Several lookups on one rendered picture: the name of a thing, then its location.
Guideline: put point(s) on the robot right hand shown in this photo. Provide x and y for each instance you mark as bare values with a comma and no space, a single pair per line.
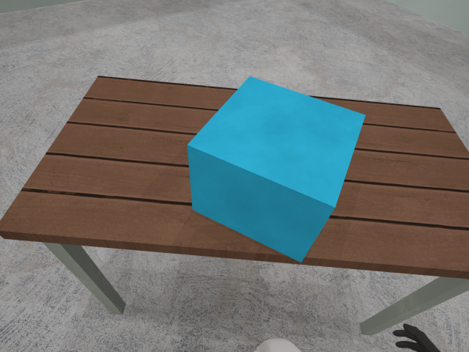
422,344

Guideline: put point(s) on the table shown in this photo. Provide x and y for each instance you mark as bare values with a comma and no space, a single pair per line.
117,176

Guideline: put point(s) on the carton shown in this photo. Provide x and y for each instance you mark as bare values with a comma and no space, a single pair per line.
270,164

